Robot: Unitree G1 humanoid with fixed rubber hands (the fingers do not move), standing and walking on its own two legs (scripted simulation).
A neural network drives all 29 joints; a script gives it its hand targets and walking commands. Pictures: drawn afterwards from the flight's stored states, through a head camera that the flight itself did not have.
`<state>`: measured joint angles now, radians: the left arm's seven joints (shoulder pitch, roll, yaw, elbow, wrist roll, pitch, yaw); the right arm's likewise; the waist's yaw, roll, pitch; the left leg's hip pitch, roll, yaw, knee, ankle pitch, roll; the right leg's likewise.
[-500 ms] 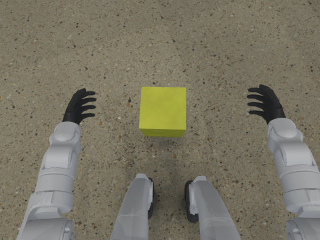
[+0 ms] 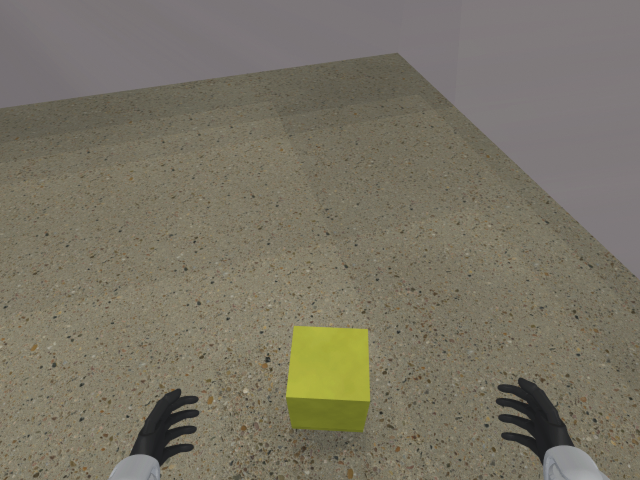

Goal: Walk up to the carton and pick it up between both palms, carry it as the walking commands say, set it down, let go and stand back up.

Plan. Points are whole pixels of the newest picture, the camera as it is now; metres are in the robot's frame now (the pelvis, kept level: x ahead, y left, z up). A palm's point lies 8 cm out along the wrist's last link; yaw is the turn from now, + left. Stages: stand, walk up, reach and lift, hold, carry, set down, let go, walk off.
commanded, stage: let go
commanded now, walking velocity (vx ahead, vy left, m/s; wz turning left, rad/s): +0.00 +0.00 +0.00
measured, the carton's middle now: (328, 380) +0.49 +0.03 -0.63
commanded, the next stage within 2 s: stand in 0.34 s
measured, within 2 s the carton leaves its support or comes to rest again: neither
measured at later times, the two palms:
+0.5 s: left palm (133, 457) +0.16 +0.27 -0.08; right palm (537, 442) +0.18 -0.24 -0.06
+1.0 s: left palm (160, 403) +0.22 +0.25 -0.05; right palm (544, 414) +0.22 -0.26 -0.07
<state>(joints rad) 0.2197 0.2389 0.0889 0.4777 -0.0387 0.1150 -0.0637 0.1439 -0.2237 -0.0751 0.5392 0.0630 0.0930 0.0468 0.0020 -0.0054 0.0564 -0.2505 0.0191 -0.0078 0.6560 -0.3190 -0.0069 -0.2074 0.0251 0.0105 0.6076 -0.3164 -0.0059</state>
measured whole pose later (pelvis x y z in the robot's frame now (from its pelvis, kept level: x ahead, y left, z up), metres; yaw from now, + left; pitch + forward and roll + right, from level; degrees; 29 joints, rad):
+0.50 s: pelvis +0.02 +0.01 +0.00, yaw -1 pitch -3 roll +0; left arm 0.27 0.25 0.09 0.48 -0.03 0.09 -0.01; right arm 0.17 -0.22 -0.08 0.53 0.01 0.09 0.03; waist 0.01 -0.01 0.07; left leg -0.25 -0.01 0.02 0.63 -0.34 0.03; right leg -0.22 0.00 0.01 0.65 -0.35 0.00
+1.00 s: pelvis +0.05 -0.01 +0.00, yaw -1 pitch +1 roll +1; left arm 0.21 0.25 0.09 0.48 -0.02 0.02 0.02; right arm 0.17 -0.22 -0.08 0.54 0.01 0.03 0.01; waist 0.01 -0.01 0.02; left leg -0.28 0.00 0.02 0.63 -0.34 0.01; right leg -0.23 0.00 0.01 0.61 -0.40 -0.01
